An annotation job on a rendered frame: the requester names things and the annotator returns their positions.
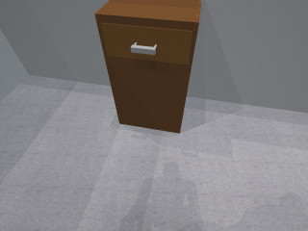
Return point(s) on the cabinet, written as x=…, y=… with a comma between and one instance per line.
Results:
x=150, y=93

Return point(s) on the handle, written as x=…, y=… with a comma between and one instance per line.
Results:
x=149, y=50

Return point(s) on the drawer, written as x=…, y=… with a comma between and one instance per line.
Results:
x=173, y=45

